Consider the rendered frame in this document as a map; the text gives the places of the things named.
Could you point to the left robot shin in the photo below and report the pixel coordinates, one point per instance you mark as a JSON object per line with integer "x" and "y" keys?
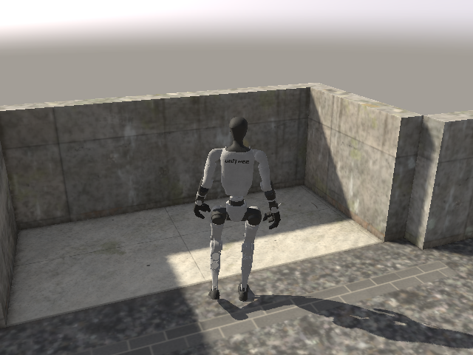
{"x": 214, "y": 265}

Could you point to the robot right foot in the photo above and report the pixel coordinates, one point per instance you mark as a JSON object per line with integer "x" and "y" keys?
{"x": 243, "y": 295}

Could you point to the robot right hand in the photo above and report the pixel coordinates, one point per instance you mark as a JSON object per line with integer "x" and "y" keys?
{"x": 275, "y": 218}

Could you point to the robot right upper arm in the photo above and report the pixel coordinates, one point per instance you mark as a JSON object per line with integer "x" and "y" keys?
{"x": 264, "y": 170}

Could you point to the robot right forearm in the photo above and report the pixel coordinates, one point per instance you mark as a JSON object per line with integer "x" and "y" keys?
{"x": 271, "y": 199}

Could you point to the robot left hand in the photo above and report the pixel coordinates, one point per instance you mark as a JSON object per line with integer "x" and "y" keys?
{"x": 204, "y": 207}

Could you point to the robot left forearm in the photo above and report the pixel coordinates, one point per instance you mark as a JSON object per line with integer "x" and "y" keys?
{"x": 201, "y": 194}

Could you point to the robot left upper arm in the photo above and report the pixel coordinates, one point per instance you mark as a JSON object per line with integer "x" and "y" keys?
{"x": 210, "y": 166}

